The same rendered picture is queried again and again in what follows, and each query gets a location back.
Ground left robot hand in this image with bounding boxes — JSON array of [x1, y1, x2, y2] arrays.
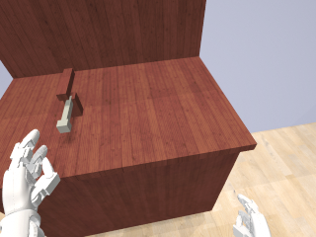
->
[[2, 129, 61, 216]]

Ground robot left forearm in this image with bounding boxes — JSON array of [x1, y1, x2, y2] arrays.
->
[[0, 209, 45, 237]]

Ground right robot hand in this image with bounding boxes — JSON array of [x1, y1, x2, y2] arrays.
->
[[233, 194, 272, 237]]

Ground tap lever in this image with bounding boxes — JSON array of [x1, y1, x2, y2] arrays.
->
[[56, 96, 73, 133]]

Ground counter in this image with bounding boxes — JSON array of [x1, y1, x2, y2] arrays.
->
[[0, 0, 258, 237]]

